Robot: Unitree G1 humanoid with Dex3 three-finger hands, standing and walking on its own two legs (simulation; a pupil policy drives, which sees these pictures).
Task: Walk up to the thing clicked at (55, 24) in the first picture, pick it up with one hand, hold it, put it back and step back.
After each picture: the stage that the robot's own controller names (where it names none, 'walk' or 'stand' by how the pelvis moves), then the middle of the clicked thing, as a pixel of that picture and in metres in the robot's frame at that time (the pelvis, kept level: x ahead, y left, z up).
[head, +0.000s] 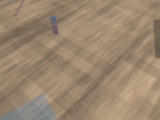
stand; (54, 25) +1.70 +0.40 -0.65
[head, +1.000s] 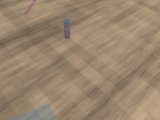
walk; (66, 29) +1.58 +0.18 -0.64
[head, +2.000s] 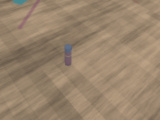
walk; (68, 55) +1.06 +0.13 -0.65
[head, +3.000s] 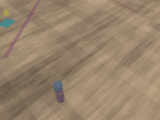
walk; (59, 92) +0.69 +0.20 -0.64
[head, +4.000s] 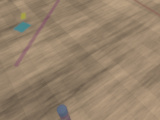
walk; (64, 115) +0.46 +0.23 -0.64
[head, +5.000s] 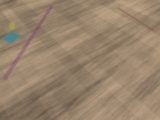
stand; out of the picture +0.38 +0.21 -0.65
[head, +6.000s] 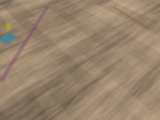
stand; out of the picture +0.38 +0.22 -0.66
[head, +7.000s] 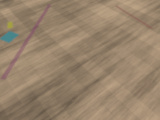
stand; out of the picture +0.37 +0.22 -0.66
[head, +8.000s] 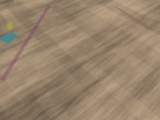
stand; out of the picture +0.37 +0.22 -0.66
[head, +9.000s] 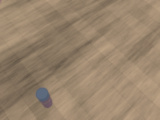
go down; (45, 98) +0.41 +0.22 -0.53
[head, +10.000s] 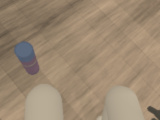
go down; (29, 60) +0.46 +0.26 -0.27
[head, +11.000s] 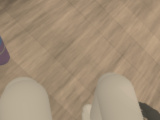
close in; out of the picture +0.43 +0.29 -0.21
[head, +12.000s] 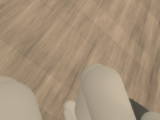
close; out of the picture +0.42 +0.32 -0.15
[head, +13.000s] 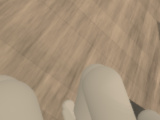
lift; out of the picture +0.39 +0.31 -0.15
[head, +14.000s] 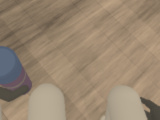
lift; (13, 77) +0.32 +0.25 -0.01
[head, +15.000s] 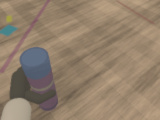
hold; (42, 84) +0.32 +0.15 +0.08
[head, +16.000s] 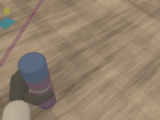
hold; (41, 85) +0.32 +0.16 +0.04
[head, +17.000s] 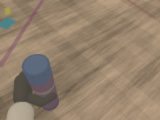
crouch; (44, 87) +0.32 +0.15 +0.04
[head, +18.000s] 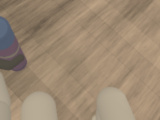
crouch; (8, 49) +0.44 +0.23 -0.05
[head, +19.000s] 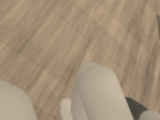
lower; out of the picture +0.41 +0.33 -0.16
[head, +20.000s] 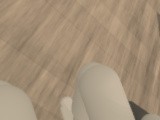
lower; out of the picture +0.42 +0.33 -0.16
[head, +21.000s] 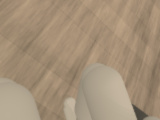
lower; out of the picture +0.40 +0.32 -0.16
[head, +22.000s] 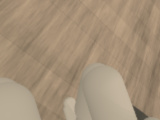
lower; out of the picture +0.40 +0.32 -0.16
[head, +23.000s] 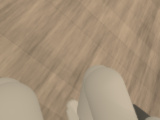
loosen; out of the picture +0.40 +0.30 -0.14
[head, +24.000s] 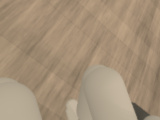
withdraw; out of the picture +0.40 +0.30 -0.16
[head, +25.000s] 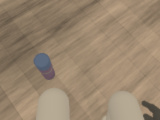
walk; (46, 68) +0.44 +0.22 -0.34
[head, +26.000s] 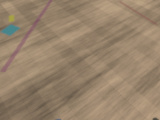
stand; out of the picture +0.38 +0.18 -0.59
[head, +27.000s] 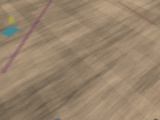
stand; out of the picture +0.38 +0.19 -0.60
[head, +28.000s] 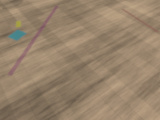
stand; out of the picture +0.39 +0.17 -0.64
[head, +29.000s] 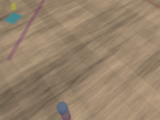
walk; (64, 112) +0.43 +0.19 -0.63
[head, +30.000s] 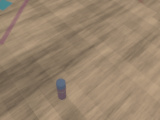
walk; (61, 89) +0.59 +0.15 -0.64
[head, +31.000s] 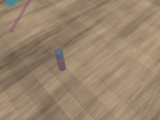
walk; (60, 60) +0.91 +0.28 -0.62
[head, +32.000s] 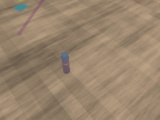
stand; (65, 63) +0.98 +0.19 -0.65
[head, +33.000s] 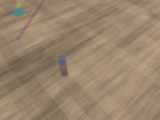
stand; (63, 66) +0.99 +0.23 -0.66
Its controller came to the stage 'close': yes
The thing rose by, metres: 0.68
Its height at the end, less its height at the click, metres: +0.00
